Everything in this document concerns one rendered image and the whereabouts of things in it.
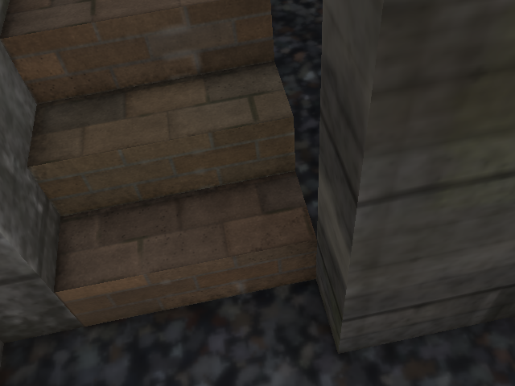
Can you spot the stairs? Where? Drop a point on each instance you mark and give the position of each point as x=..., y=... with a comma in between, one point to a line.
x=164, y=139

